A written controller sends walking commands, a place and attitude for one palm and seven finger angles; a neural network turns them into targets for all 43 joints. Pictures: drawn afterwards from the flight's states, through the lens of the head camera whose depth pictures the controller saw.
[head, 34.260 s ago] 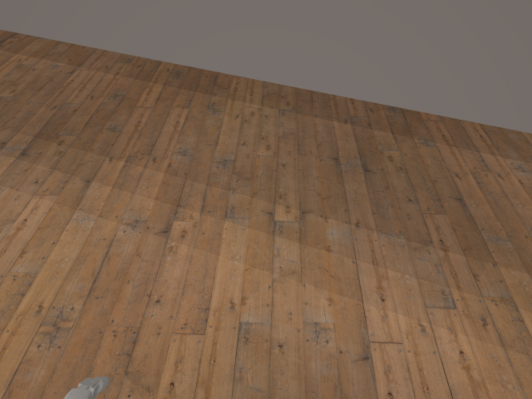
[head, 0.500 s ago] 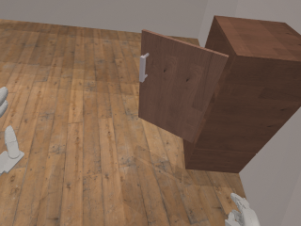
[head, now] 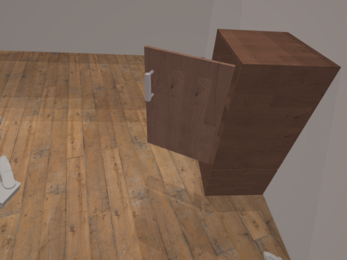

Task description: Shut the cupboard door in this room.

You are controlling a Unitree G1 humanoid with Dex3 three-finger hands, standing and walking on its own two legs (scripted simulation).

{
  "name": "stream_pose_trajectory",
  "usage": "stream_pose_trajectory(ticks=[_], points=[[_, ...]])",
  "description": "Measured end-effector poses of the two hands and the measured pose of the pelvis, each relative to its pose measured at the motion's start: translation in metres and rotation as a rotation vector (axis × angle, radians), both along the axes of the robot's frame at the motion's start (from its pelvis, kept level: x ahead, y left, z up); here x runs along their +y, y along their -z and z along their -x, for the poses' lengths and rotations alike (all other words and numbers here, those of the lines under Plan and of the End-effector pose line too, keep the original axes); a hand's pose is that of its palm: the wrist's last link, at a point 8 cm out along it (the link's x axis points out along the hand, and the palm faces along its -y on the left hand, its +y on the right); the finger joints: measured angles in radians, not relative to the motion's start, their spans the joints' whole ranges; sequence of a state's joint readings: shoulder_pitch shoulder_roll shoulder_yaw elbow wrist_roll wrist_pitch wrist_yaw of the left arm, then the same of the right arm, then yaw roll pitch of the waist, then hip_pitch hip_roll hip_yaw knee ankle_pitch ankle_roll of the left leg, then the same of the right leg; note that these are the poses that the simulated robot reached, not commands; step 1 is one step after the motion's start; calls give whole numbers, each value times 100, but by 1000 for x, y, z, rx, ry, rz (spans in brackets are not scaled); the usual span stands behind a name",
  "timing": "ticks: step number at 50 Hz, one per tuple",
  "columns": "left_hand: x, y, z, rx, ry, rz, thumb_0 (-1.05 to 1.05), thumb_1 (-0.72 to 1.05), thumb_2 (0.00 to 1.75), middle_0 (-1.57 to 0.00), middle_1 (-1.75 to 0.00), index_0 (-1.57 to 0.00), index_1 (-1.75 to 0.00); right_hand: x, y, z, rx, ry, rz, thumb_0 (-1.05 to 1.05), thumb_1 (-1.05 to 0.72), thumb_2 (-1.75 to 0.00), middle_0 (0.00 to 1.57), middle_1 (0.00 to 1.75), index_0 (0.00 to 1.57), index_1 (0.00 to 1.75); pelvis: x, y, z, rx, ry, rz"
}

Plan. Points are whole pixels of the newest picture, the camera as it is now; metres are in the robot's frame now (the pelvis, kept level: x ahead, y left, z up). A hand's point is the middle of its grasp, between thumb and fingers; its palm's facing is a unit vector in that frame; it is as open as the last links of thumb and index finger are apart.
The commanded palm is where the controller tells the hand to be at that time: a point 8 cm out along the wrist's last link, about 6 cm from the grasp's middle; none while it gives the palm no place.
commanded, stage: stop stepping back and stand still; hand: left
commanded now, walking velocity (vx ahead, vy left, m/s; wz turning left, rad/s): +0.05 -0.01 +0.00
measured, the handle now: (150, 85) +0.89 +0.14 -0.03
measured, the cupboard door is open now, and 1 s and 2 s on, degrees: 63 63 63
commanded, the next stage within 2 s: let the arm hang, fingers relaxed in 0.18 s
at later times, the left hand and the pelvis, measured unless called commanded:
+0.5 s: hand out of the picture +0.13 +0.22 -0.12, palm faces +0.06 -0.96 -0.27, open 7.4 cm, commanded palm none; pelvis +0.00 +0.02 -0.01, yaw +1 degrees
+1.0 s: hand out of the picture -0.09 +0.19 -0.16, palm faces +0.04 -0.97 -0.23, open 7.3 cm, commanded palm none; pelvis +0.00 +0.01 +0.01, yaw +0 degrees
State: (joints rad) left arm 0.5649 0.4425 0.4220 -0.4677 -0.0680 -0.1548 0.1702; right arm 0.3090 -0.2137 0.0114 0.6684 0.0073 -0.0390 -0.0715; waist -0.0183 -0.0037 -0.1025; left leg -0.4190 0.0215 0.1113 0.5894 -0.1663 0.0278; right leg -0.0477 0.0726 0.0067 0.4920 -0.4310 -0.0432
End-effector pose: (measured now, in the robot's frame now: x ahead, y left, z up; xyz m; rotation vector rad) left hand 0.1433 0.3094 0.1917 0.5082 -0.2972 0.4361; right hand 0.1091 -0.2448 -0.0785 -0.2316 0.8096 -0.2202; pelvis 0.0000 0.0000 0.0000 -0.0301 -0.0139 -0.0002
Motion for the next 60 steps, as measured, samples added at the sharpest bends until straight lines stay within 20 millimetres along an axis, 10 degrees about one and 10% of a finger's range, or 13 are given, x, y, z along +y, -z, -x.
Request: stream_pose_trajectory(ticks=[15,21,26,30,37,43,60], points=[[-8,5,-29,132,112,-64,1,89,90,-21,-30,-21,-30,18,-5,-8,-15,-19,-35,1,-91,-90,20,30,20,30,9,-7,5,54,4,-8],[-4,172,-27,737,6,230,0,90,90,-20,-30,-20,-30,18,35,-21,63,-93,-79,1,-91,-90,20,30,20,30,21,7,3,29,-4,1],[-57,296,47,1204,-17,522,1,91,90,-20,-30,-20,-29,19,36,1,181,-92,-55,1,-91,-90,20,30,20,30,15,7,2,4,-18,-12],[-79,337,115,1425,-95,664,-1,99,90,-21,-30,-21,-30,14,29,32,329,-76,-16,1,-91,-90,20,30,20,30,7,1,3,12,-29,-9],[-78,333,213,1716,-219,702,-1,97,90,-21,-30,-21,-30,6,33,78,505,-5,-12,0,-91,-90,20,30,20,30,8,-8,4,29,-24,-7],[-70,315,252,1803,-310,676,0,93,90,-21,-30,-20,-30,13,46,98,539,37,-68,0,-91,-90,20,30,20,30,11,-12,3,8,-14,-11],[-104,329,191,1671,-185,679,0,91,90,-20,-30,-20,-29,38,58,135,608,95,-169,0,-91,-90,20,30,20,30,3,-12,1,-11,-4,-29]])
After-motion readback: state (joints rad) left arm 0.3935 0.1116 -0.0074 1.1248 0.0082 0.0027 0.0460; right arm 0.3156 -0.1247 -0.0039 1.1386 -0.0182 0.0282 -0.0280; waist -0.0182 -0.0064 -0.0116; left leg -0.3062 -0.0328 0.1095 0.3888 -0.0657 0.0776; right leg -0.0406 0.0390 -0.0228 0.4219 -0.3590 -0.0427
